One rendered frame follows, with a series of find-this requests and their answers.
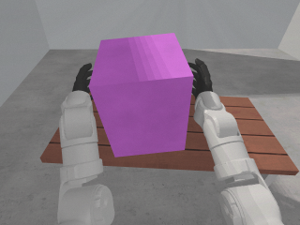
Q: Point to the robot left hand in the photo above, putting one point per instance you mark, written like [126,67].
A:
[81,82]

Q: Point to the robot right hand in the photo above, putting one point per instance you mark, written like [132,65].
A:
[203,81]

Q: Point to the right robot upper arm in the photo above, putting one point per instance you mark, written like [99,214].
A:
[248,205]

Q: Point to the left robot upper arm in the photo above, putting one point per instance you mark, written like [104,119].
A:
[89,205]

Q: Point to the table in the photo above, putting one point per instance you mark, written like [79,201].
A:
[261,144]

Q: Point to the right robot forearm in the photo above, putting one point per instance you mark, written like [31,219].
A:
[220,129]

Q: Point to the carton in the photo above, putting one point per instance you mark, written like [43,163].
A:
[142,89]

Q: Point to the left robot forearm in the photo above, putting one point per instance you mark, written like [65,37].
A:
[79,143]

